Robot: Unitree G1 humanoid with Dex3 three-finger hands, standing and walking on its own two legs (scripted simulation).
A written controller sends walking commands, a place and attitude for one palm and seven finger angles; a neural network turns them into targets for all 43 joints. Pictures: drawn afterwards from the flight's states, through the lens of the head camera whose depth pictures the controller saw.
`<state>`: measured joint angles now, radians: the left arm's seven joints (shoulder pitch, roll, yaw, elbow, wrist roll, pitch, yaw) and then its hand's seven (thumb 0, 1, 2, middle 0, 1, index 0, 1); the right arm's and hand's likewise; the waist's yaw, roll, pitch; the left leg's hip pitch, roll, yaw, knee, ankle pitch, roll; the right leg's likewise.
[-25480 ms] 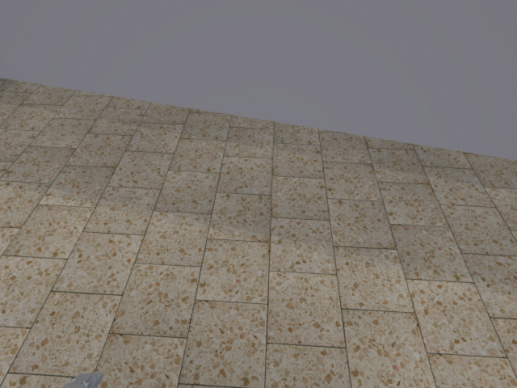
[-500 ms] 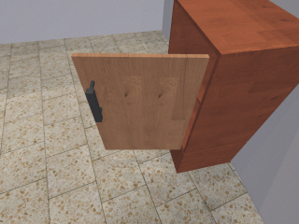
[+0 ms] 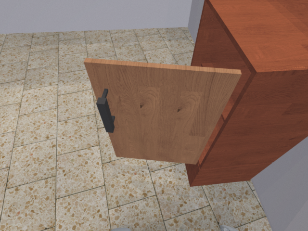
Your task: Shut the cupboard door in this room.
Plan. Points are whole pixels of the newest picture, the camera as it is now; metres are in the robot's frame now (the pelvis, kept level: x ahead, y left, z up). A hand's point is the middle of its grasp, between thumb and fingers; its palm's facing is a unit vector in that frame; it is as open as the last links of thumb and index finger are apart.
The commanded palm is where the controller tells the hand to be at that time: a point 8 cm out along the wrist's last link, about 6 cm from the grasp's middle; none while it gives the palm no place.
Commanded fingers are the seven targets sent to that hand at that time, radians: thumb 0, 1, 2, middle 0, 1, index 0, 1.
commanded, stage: come to a stop and stand still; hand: left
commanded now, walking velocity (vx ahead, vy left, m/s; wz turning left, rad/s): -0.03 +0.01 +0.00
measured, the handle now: (108, 111) +0.45 +0.20 -0.01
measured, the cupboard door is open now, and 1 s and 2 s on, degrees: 78 78 78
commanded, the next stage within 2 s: look again from close up in 1.24 s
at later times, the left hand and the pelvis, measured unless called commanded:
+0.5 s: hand out of the picture +0.03 +0.19 -0.17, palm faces +0.02 -0.98 -0.20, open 7.4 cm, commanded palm none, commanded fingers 0.00 0.90 0.90 -0.20 -0.30 -0.20 -0.30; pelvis -0.02 +0.01 +0.00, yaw +1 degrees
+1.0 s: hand out of the picture -0.02 +0.22 -0.17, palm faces +0.01 -0.99 -0.16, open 7.4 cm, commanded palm none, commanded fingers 0.00 0.90 0.90 -0.20 -0.30 -0.20 -0.30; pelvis -0.01 +0.05 +0.01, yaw +0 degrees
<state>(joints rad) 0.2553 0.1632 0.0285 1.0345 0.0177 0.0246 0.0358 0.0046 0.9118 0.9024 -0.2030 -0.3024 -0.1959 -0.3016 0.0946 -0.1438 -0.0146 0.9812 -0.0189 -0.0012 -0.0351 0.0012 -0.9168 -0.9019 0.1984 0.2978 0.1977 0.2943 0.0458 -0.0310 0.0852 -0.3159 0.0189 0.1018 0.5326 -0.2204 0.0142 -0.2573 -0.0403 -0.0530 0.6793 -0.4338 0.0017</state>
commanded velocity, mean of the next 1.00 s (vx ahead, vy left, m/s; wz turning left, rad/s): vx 0.00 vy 0.00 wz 0.00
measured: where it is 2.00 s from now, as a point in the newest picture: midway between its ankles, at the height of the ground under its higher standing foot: outside the picture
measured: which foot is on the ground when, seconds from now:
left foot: down 0.00-1.00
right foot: down 0.00-1.00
